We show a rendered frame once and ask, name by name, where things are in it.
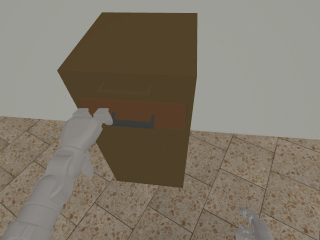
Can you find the left robot forearm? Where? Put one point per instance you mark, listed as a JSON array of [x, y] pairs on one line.
[[42, 208]]

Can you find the right robot hand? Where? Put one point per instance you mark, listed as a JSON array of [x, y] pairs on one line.
[[259, 229]]

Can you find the drawer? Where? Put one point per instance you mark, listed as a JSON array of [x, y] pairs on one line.
[[166, 115]]

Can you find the left robot hand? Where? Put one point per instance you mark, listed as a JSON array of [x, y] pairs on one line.
[[82, 130]]

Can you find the cabinet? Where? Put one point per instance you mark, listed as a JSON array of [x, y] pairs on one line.
[[147, 52]]

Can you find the handle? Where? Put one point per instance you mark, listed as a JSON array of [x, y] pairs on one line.
[[123, 94], [133, 124]]

